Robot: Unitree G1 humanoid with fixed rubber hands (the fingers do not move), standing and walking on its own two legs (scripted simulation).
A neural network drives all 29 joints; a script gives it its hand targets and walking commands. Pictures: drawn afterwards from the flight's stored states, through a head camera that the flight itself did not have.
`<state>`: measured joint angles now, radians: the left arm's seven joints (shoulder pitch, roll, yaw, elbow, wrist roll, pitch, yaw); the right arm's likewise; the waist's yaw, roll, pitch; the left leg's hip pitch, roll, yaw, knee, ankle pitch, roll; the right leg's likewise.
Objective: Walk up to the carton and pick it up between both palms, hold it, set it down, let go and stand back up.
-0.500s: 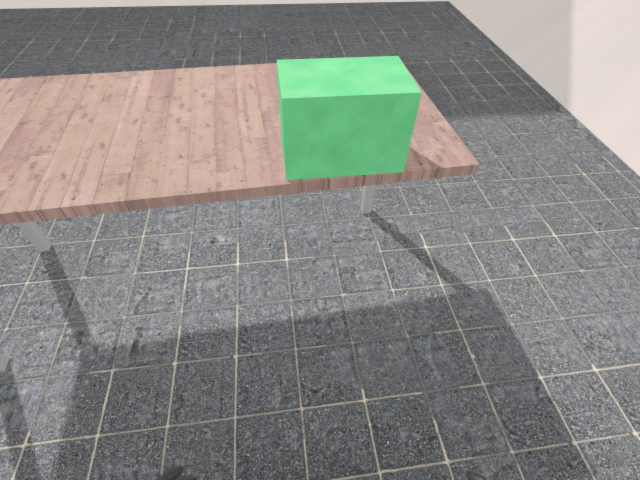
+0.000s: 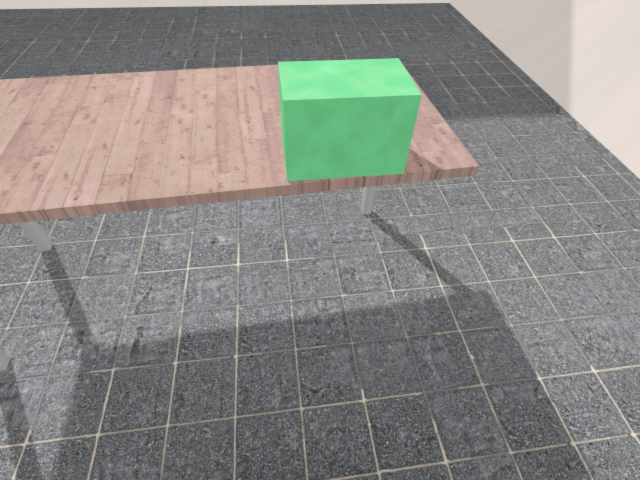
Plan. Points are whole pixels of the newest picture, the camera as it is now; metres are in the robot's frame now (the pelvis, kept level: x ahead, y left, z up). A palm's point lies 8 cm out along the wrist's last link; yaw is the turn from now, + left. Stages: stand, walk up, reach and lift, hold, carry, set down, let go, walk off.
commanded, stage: stand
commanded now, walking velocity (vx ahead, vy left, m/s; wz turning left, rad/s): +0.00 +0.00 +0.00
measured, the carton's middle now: (342, 119) +0.85 -0.03 +0.01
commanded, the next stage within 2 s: walk up in 0.54 s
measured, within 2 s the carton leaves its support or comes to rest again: neither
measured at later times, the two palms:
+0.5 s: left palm out of the picture +0.07 +0.24 -0.12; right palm out of the picture +0.06 -0.23 -0.12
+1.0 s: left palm out of the picture +0.11 +0.22 -0.10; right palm out of the picture +0.00 -0.32 -0.11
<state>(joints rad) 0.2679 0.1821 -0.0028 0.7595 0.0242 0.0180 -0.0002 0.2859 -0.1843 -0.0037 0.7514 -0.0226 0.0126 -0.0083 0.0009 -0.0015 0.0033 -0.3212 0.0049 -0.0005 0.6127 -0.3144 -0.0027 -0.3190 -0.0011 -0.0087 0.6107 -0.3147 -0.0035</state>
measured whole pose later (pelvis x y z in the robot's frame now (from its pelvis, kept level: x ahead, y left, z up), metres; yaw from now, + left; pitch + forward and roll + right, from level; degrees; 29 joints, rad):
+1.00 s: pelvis +0.04 -0.05 +0.01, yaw +3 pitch -1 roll +0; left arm 0.33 0.27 0.09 0.73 0.05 0.00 -0.05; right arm 0.52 -0.25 -0.09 0.87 -0.07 -0.03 -0.03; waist -0.04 -0.01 0.04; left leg -0.16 0.05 -0.10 0.53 -0.35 0.00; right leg -0.42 -0.07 -0.02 0.74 -0.36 0.01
